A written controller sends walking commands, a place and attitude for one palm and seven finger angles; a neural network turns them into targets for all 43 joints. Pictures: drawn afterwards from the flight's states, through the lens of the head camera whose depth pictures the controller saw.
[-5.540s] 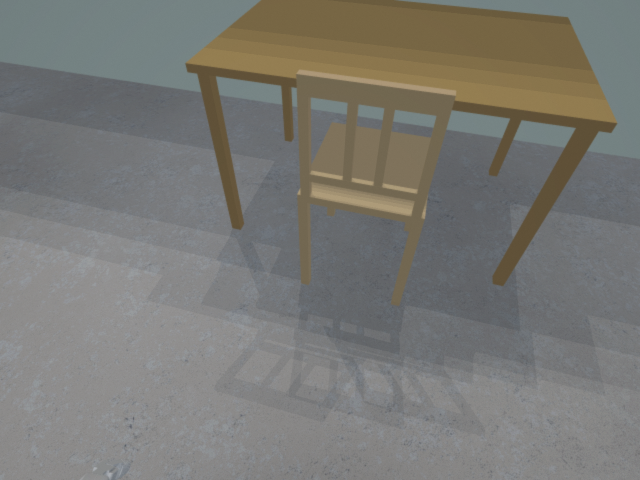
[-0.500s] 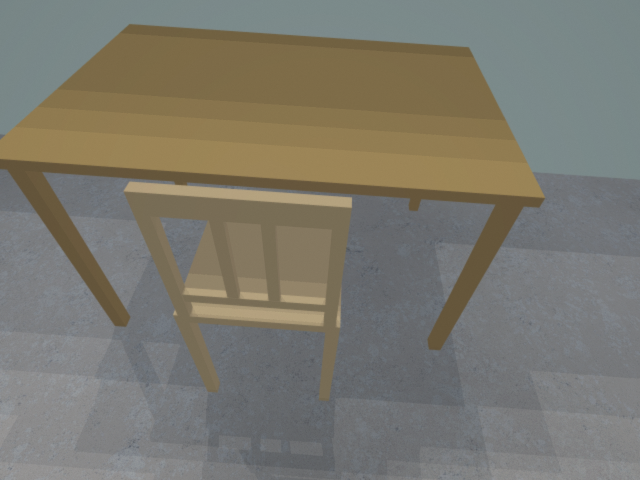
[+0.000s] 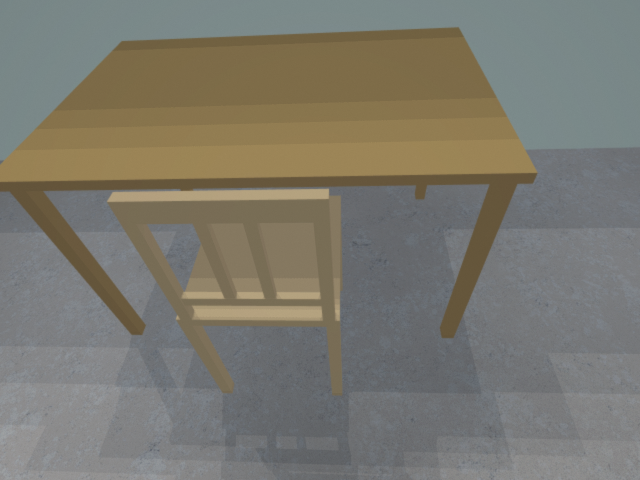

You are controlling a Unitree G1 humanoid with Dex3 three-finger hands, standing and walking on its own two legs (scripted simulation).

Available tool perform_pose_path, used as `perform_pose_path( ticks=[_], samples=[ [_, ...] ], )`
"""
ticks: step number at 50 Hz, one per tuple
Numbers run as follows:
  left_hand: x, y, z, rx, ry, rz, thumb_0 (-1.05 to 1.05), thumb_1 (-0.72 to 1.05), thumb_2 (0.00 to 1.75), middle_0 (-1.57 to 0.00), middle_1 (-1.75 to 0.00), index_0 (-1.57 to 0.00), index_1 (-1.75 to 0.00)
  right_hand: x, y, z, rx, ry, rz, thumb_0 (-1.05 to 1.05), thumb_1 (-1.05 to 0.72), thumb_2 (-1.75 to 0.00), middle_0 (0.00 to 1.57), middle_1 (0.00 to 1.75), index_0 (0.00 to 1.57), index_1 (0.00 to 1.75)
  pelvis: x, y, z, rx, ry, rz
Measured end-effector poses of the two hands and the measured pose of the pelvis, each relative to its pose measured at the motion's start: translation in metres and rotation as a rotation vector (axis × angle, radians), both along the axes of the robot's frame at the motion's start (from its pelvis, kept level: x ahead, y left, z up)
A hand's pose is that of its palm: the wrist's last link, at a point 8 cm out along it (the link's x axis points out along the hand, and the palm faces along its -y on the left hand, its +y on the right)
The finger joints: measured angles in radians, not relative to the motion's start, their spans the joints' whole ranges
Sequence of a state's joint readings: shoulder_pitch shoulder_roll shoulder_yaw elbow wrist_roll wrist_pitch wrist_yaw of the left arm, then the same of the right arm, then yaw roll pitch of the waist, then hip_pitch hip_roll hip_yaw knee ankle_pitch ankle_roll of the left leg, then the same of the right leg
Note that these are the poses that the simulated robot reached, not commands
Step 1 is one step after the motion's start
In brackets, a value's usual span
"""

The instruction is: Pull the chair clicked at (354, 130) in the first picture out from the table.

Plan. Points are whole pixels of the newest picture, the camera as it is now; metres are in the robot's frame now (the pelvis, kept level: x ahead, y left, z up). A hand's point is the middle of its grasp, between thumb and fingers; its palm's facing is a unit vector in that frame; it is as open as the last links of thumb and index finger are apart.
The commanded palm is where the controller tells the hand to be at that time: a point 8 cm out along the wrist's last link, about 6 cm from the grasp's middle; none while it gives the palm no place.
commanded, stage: look again from close up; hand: left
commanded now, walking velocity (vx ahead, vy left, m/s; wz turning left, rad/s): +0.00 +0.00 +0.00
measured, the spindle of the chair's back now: (217, 261) +0.52 +0.24 -0.11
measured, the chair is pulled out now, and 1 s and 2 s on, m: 0.00 0.00 0.00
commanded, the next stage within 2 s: shuffle to correct the standing spot in 0.60 s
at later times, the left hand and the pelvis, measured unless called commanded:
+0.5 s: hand out of the picture -0.01 +0.14 -0.17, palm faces +0.03 -0.98 -0.21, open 7.3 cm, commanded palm none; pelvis +0.00 -0.03 +0.00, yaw +0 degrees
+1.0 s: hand out of the picture +0.00 +0.16 -0.18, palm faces +0.09 -0.98 -0.18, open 7.3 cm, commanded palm none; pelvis +0.02 -0.01 +0.00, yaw +1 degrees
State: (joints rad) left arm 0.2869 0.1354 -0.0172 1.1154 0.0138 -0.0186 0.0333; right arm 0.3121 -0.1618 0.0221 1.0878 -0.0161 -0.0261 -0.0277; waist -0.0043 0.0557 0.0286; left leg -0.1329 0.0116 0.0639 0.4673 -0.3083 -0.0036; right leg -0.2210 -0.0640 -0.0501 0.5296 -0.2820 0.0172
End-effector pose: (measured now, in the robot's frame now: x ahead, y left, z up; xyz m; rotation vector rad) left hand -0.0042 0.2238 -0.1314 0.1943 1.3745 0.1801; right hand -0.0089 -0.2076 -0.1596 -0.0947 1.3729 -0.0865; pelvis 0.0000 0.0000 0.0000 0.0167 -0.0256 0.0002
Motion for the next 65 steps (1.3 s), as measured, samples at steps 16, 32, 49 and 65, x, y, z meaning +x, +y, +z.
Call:
perform_pose_path(
  ticks=[16,32,49,65],
  samples=[
    [-0.004,-0.030,-0.003,-0.025,0.014,0.010,0.00,0.92,0.90,-0.20,-0.30,-0.20,-0.30,-0.002,-0.032,0.006,-0.029,0.037,0.003,0.01,-0.91,-0.90,0.20,0.30,0.19,0.29,-0.001,-0.027,0.002,-0.002,0.006,0.005],
    [-0.008,-0.039,-0.005,-0.036,0.019,0.022,0.00,0.92,0.90,-0.20,-0.30,-0.20,-0.30,-0.006,-0.030,0.008,-0.017,0.049,-0.001,0.01,-0.91,-0.90,0.20,0.30,0.19,0.29,-0.001,-0.034,0.003,-0.007,0.007,0.006],
    [-0.009,-0.018,-0.017,-0.058,0.026,0.081,0.00,0.91,0.90,-0.20,-0.30,-0.20,-0.30,-0.011,-0.019,0.009,-0.049,0.108,0.008,0.01,-0.91,-0.90,0.20,0.30,0.19,0.29,0.016,-0.012,-0.004,-0.021,0.019,0.019],
    [0.072,0.014,-0.002,0.010,-0.095,0.081,0.00,0.92,0.90,-0.20,-0.30,-0.20,-0.30,0.032,0.012,-0.002,0.004,0.159,0.022,0.01,-0.91,-0.90,0.20,0.30,0.20,0.29,0.065,0.012,-0.005,0.008,0.016,0.038]
  ],
)
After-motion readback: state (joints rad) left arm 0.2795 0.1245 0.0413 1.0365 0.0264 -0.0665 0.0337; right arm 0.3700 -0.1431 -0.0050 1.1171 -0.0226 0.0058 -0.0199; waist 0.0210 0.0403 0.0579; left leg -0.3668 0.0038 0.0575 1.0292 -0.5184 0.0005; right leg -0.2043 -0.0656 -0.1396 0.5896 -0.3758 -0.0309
